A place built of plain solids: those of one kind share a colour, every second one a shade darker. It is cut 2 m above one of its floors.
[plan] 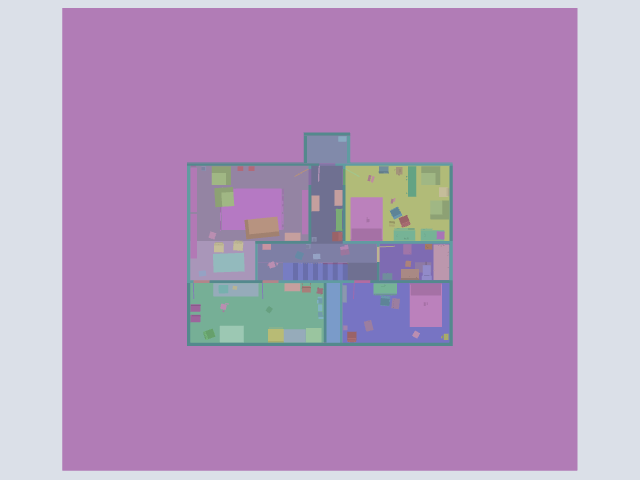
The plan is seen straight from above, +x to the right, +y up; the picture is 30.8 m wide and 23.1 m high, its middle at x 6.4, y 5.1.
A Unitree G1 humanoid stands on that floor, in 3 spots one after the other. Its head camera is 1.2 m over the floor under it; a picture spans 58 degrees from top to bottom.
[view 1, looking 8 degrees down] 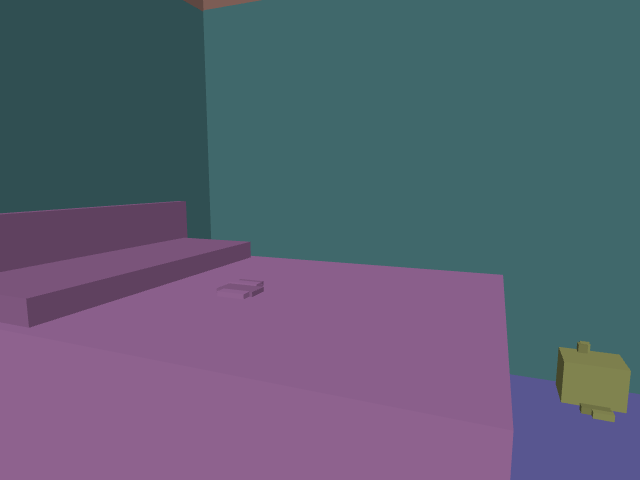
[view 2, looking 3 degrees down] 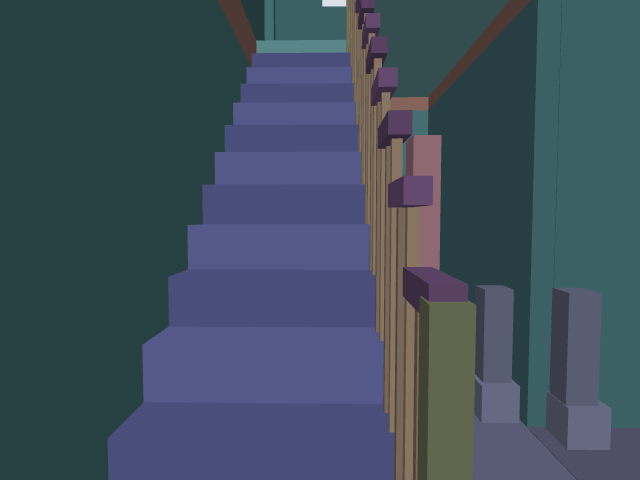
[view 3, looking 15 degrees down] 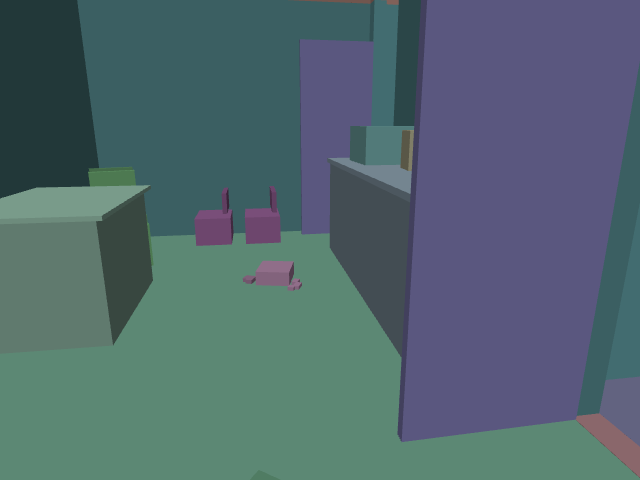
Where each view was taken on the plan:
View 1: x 9.82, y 0.97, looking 22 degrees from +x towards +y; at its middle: wall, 3.05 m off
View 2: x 8.43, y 3.77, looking -179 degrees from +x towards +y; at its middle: stair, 1.89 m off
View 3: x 5.03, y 1.73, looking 171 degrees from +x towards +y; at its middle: floor_kitchen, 4.64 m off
